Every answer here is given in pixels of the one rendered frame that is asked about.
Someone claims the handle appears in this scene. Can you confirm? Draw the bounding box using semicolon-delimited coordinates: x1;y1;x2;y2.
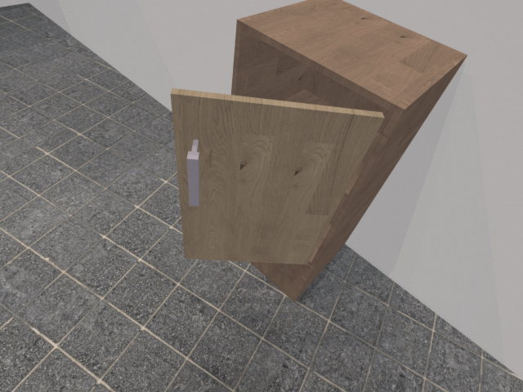
187;140;199;207

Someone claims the cupboard door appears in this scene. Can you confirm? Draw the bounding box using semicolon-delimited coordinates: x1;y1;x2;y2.
171;88;384;265

